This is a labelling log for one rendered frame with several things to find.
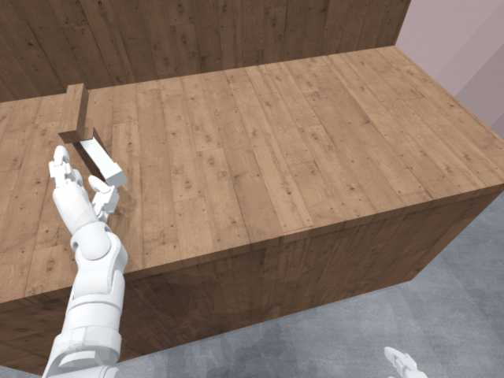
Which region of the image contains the right robot hand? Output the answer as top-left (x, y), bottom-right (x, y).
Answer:
top-left (384, 346), bottom-right (427, 378)

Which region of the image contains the counter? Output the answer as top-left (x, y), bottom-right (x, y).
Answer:
top-left (0, 0), bottom-right (504, 376)

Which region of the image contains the tap lever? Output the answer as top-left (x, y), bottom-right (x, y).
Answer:
top-left (80, 136), bottom-right (128, 188)

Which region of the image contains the left robot hand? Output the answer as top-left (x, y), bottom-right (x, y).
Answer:
top-left (49, 146), bottom-right (120, 235)

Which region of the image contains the left robot forearm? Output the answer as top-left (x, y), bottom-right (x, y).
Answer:
top-left (42, 221), bottom-right (128, 378)

